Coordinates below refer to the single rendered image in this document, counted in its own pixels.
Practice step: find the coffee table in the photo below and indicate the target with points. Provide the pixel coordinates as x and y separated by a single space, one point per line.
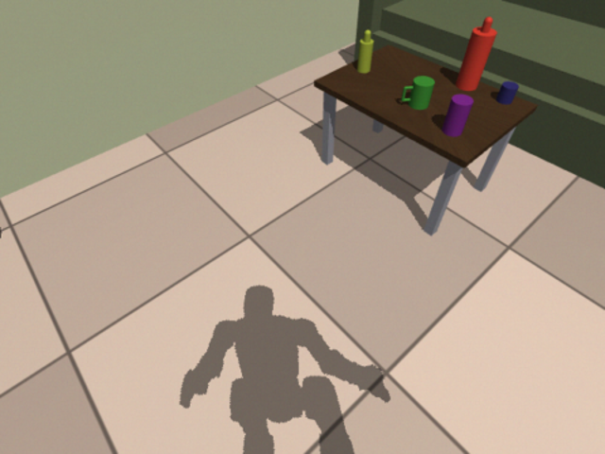
378 94

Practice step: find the sofa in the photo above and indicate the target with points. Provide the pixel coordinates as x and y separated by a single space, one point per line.
553 49

